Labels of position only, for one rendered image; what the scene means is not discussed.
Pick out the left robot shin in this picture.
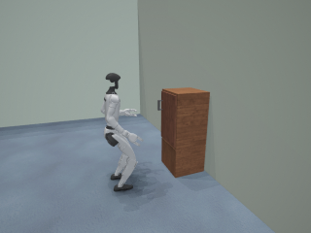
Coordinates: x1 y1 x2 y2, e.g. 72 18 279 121
115 153 128 176

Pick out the cupboard door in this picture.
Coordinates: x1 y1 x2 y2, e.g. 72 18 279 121
160 91 177 148

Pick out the robot right hand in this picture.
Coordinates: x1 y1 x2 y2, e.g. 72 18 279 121
127 133 144 147

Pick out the robot head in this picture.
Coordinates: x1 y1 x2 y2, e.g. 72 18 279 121
105 73 121 95

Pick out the handle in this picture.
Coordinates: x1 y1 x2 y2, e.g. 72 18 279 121
157 100 163 111

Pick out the right robot forearm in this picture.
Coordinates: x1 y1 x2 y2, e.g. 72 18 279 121
108 116 130 138

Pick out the robot left upper arm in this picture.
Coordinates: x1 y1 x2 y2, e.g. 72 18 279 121
100 100 105 115

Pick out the robot left hand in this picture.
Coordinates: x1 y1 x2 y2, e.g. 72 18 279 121
122 109 137 117

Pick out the robot right upper arm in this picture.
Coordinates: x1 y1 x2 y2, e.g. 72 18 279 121
106 94 120 122

